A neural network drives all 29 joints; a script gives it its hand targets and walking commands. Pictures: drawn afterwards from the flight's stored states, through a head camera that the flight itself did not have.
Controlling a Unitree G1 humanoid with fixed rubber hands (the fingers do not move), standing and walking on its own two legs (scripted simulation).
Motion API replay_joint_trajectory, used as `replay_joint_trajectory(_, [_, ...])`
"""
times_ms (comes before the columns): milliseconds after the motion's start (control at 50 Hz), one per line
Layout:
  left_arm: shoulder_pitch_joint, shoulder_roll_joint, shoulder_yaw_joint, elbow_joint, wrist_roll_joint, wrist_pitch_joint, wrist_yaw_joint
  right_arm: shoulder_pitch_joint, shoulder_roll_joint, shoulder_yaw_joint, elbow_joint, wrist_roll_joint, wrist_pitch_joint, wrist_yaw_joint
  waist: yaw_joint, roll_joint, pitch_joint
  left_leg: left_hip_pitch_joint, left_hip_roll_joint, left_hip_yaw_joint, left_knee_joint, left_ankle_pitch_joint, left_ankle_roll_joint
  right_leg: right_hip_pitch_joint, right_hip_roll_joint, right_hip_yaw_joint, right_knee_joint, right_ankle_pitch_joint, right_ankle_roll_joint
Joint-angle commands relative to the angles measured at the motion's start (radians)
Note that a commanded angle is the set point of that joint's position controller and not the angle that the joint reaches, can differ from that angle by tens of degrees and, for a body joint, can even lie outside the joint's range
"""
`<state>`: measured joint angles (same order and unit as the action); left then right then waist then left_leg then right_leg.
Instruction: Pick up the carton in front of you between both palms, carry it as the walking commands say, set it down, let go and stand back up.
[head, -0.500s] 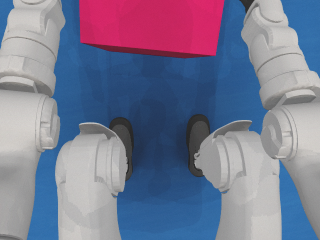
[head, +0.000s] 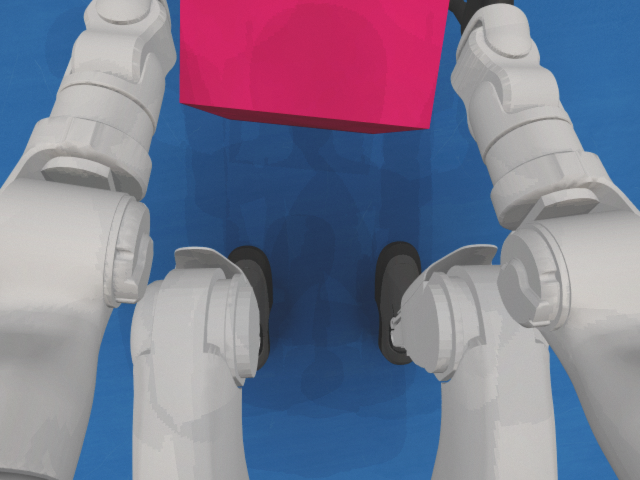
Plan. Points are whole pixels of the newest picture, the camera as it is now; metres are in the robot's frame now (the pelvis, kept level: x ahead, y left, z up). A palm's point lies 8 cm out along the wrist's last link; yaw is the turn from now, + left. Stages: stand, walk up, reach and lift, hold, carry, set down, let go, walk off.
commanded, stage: reach and lift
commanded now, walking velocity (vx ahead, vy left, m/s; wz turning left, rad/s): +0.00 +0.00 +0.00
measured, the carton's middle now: (312, 27) +0.54 +0.04 -0.25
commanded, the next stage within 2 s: none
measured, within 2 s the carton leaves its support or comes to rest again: leaves its support in 0.30 s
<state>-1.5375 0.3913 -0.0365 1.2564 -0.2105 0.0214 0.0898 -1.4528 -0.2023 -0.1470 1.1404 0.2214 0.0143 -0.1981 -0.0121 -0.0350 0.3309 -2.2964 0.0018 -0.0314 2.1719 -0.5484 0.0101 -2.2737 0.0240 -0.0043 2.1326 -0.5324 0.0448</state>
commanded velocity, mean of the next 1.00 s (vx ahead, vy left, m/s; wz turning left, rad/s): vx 0.00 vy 0.00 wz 0.00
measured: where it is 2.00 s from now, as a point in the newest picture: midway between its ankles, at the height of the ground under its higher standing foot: (325, 325)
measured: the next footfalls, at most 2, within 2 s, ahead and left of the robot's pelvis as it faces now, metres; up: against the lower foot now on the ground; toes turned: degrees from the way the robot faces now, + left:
none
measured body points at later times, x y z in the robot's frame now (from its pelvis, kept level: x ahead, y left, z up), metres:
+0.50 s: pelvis +0.00 -0.01 +0.01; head +0.31 +0.05 +0.33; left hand +0.54 +0.19 -0.10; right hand +0.54 -0.11 -0.09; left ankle +0.11 +0.12 -0.34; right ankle +0.13 -0.13 -0.34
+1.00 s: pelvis +0.01 -0.01 +0.14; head +0.25 +0.03 +0.51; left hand +0.48 +0.20 +0.07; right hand +0.50 -0.10 +0.07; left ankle +0.11 +0.12 -0.34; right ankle +0.13 -0.13 -0.34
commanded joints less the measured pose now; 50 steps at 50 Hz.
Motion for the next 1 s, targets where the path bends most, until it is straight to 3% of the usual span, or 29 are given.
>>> replay_joint_trajectory(0, [-0.347, -0.212, -0.031, -0.107, 0.012, -0.007, -0.056, -0.249, 0.215, 0.029, -0.056, -0.058, -0.015, 0.058, -0.039, 0.096, -1.127, 0.634, -0.058, 0.002, -0.181, 0.249, -0.015, 0.499, 0.087, -0.07, -0.111, 0.224, -0.005])
replay_joint_trajectory(40, [-0.446, -0.549, -0.086, -0.136, 0.04, 0.008, -0.135, -0.418, 0.511, 0.109, -0.128, -0.068, 0.0, 0.121, 0.03, 0.095, -1.076, 0.606, -0.07, 0.007, -0.19, 0.248, -0.008, 0.5, 0.103, -0.059, -0.105, 0.223, -0.007])
replay_joint_trajectory(60, [-0.451, -0.649, -0.054, -0.1, 0.067, 0.028, -0.17, -0.419, 0.609, 0.07, -0.095, -0.115, 0.018, 0.161, -0.009, 0.067, -1.004, 0.508, -0.074, 0.019, -0.183, 0.208, -0.009, 0.478, 0.112, -0.065, -0.103, 0.214, -0.013])
replay_joint_trajectory(80, [-0.453, -0.749, -0.056, -0.165, 0.1, 0.041, -0.203, -0.473, 0.71, 0.101, -0.142, -0.112, 0.043, 0.208, 0.054, 0.044, -0.995, 0.519, -0.086, 0.041, -0.175, 0.202, -0.001, 0.47, 0.122, -0.055, -0.105, 0.182, -0.02])
replay_joint_trajectory(120, [-0.425, -0.864, -0.046, -0.106, 0.119, 0.084, -0.243, -0.516, 0.79, 0.079, -0.151, -0.142, 0.072, 0.25, 0.016, 0.137, -0.978, 0.535, -0.09, 0.036, -0.166, 0.211, -0.012, 0.395, 0.133, -0.074, -0.092, 0.171, -0.023])
replay_joint_trajectory(140, [-0.451, -0.889, -0.028, -0.19, 0.12, 0.087, -0.262, -0.554, 0.814, 0.103, -0.185, -0.124, 0.094, 0.265, 0.097, 0.084, -1.018, 0.55, -0.087, 0.062, -0.147, 0.235, -0.001, 0.435, 0.137, -0.062, -0.105, 0.151, -0.012])
replay_joint_trajectory(160, [-0.428, -0.909, -0.048, -0.209, 0.091, 0.09, -0.276, -0.514, 0.842, 0.138, -0.258, -0.119, 0.089, 0.277, 0.019, 0.042, -1.061, 0.527, -0.095, 0.05, -0.157, 0.272, 0.005, 0.517, 0.137, -0.092, -0.097, 0.248, -0.016])
replay_joint_trajectory(180, [-0.461, -0.914, -0.055, -0.247, 0.111, 0.091, -0.279, -0.467, 0.906, 0.1, -0.164, -0.133, 0.109, 0.286, 0.089, 0.056, -1.056, 0.566, -0.09, 0.048, -0.162, 0.268, 0.01, 0.457, 0.132, -0.087, -0.071, 0.215, -0.018])
replay_joint_trajectory(200, [-0.498, -0.976, -0.099, -0.294, 0.071, 0.1, -0.287, -0.469, 0.94, 0.083, -0.233, -0.114, 0.109, 0.298, 0.008, 0.102, -1.116, 0.58, -0.089, 0.059, -0.138, 0.257, 0.0, 0.475, 0.141, -0.098, -0.082, 0.215, -0.036])
replay_joint_trajectory(260, [-0.489, -1.044, -0.12, -0.392, 0.05, 0.125, -0.303, -0.496, 1.046, 0.155, -0.305, -0.08, 0.14, 0.301, 0.066, 0.039, -1.351, 0.712, -0.101, 0.06, -0.15, 0.384, 0.007, 0.579, 0.146, -0.094, -0.078, 0.32, -0.024])
replay_joint_trajectory(280, [-0.498, -1.143, -0.169, -0.479, 0.002, 0.124, -0.306, -0.556, 1.079, 0.209, -0.426, -0.053, 0.131, 0.294, 0.021, 0.027, -1.555, 0.777, -0.106, 0.073, -0.124, 0.485, 0.004, 0.689, 0.144, -0.114, -0.06, 0.418, -0.019])
replay_joint_trajectory(320, [-0.468, -1.149, -0.161, -0.534, 0.027, 0.154, -0.296, -0.546, 1.122, 0.243, -0.441, -0.002, 0.151, 0.287, 0.089, 0.106, -1.677, 0.878, -0.112, 0.089, -0.153, 0.549, -0.012, 0.666, 0.154, -0.126, -0.076, 0.435, -0.014])
replay_joint_trajectory(400, [-0.586, -1.146, -0.244, -0.785, 0.029, 0.174, -0.281, -0.345, 1.26, 0.23, -0.345, -0.065, 0.243, 0.292, 0.035, 0.108, -1.737, 0.878, -0.119, 0.109, -0.195, 0.503, -0.014, 0.647, 0.156, -0.114, -0.113, 0.423, -0.014])
replay_joint_trajectory(480, [-0.235, -1.303, -0.107, -0.542, 0.153, 0.285, -0.287, -0.474, 1.192, 0.221, -0.593, -0.137, 0.271, 0.31, 0.071, 0.134, -1.62, 0.842, -0.14, 0.097, -0.291, 0.362, -0.008, 0.547, 0.169, -0.104, -0.225, 0.217, -0.019])
replay_joint_trajectory(540, [-0.301, -1.336, -0.078, -0.5, 0.172, 0.294, -0.294, -0.404, 1.167, 0.128, -0.459, -0.259, 0.295, 0.322, -0.041, 0.109, -1.403, 0.739, -0.147, 0.065, -0.378, 0.192, -0.014, 0.46, 0.165, -0.124, -0.301, 0.121, -0.037])
replay_joint_trajectory(600, [-0.291, -1.312, 0.029, -0.39, 0.238, 0.315, -0.302, -0.398, 1.149, 0.039, -0.383, -0.306, 0.303, 0.321, -0.021, 0.144, -1.302, 0.711, -0.146, 0.08, -0.439, 0.035, -0.016, 0.45, 0.157, -0.115, -0.36, -0.011, -0.043])
replay_joint_trajectory(620, [-0.265, -1.332, 0.108, -0.322, 0.287, 0.321, -0.309, -0.376, 1.125, 0.01, -0.381, -0.386, 0.312, 0.319, -0.072, 0.114, -1.254, 0.657, -0.142, 0.058, -0.463, 0.023, -0.01, 0.467, 0.158, -0.103, -0.388, -0.011, -0.05])
replay_joint_trajectory(640, [-0.225, -1.295, 0.113, -0.369, 0.318, 0.323, -0.309, -0.345, 1.124, -0.018, -0.344, -0.378, 0.328, 0.331, 0.01, 0.131, -1.264, 0.691, -0.148, 0.085, -0.487, 0.032, -0.019, 0.483, 0.15, -0.091, -0.407, -0.022, -0.047])
replay_joint_trajectory(720, [-0.219, -1.332, 0.132, -0.35, 0.329, 0.318, -0.306, -0.328, 1.22, 0.06, -0.354, -0.38, 0.34, 0.351, 0.0, 0.024, -1.42, 0.74, -0.152, 0.088, -0.523, 0.12, -0.012, 0.621, 0.165, -0.083, -0.473, 0.073, -0.021])
replay_joint_trajectory(740, [-0.199, -1.336, 0.142, -0.381, 0.335, 0.316, -0.309, -0.346, 1.243, 0.102, -0.389, -0.311, 0.338, 0.361, 0.102, 0.026, -1.437, 0.745, -0.155, 0.111, -0.522, 0.16, -0.004, 0.65, 0.157, -0.064, -0.48, 0.083, -0.018])
replay_joint_trajectory(760, [-0.181, -1.342, 0.145, -0.41, 0.332, 0.319, -0.314, -0.299, 1.271, 0.109, -0.38, -0.327, 0.346, 0.361, 0.053, -0.021, -1.438, 0.78, -0.153, 0.096, -0.55, 0.152, -0.003, 0.661, 0.174, -0.088, -0.504, 0.065, -0.007])
replay_joint_trajectory(780, [-0.167, -1.327, 0.136, -0.385, 0.373, 0.334, -0.319, -0.273, 1.292, 0.071, -0.344, -0.323, 0.349, 0.361, 0.114, 0.045, -1.41, 0.773, -0.154, 0.114, -0.572, 0.138, 0.003, 0.663, 0.172, -0.069, -0.523, 0.063, -0.008])
replay_joint_trajectory(800, [-0.175, -1.351, 0.117, -0.416, 0.329, 0.329, -0.325, -0.28, 1.291, 0.101, -0.362, -0.331, 0.358, 0.36, 0.035, -0.011, -1.434, 0.79, -0.153, 0.102, -0.577, 0.162, -0.001, 0.71, 0.168, -0.076, -0.538, 0.093, -0.002])
replay_joint_trajectory(820, [-0.153, -1.334, 0.127, -0.402, 0.353, 0.344, -0.334, -0.23, 1.294, 0.104, -0.368, -0.33, 0.357, 0.356, 0.086, 0.006, -1.441, 0.776, -0.146, 0.117, -0.566, 0.187, 0.003, 0.729, 0.164, -0.054, -0.56, 0.104, -0.001])
replay_joint_trajectory(860, [-0.156, -1.371, 0.105, -0.41, 0.347, 0.349, -0.343, -0.223, 1.3, 0.091, -0.374, -0.337, 0.359, 0.362, 0.039, 0.028, -1.416, 0.883, -0.151, 0.104, -0.636, 0.119, 0.0, 0.715, 0.178, -0.08, -0.598, 0.049, 0.0])
replay_joint_trajectory(880, [-0.164, -1.378, 0.074, -0.502, 0.342, 0.338, -0.349, -0.225, 1.312, 0.117, -0.387, -0.327, 0.363, 0.364, 0.1, -0.005, -1.481, 0.851, -0.165, 0.129, -0.635, 0.19, -0.004, 0.774, 0.169, -0.058, -0.628, 0.081, 0.003])
replay_joint_trajectory(900, [-0.129, -1.395, 0.074, -0.45, 0.322, 0.346, -0.353, -0.245, 1.305, 0.146, -0.475, -0.343, 0.349, 0.353, -0.006, -0.007, -1.467, 0.884, -0.15, 0.084, -0.635, 0.225, -0.004, 0.783, 0.17, -0.075, -0.616, 0.15, 0.0])
replay_joint_trajectory(920, [-0.131, -1.423, -0.014, -0.557, 0.285, 0.332, -0.351, -0.165, 1.343, 0.178, -0.449, -0.297, 0.345, 0.354, 0.043, 0.04, -1.595, 0.965, -0.159, 0.109, -0.625, 0.301, -0.022, 0.838, 0.177, -0.069, -0.613, 0.217, -0.001])
replay_joint_trajectory(980, [-0.062, -1.472, -0.078, -0.581, 0.261, 0.34, -0.344, -0.102, 1.33, 0.182, -0.487, -0.314, 0.342, 0.361, -0.014, 0.114, -1.553, 1.014, -0.164, 0.09, -0.681, 0.321, -0.039, 0.896, 0.174, -0.06, -0.641, 0.26, -0.018])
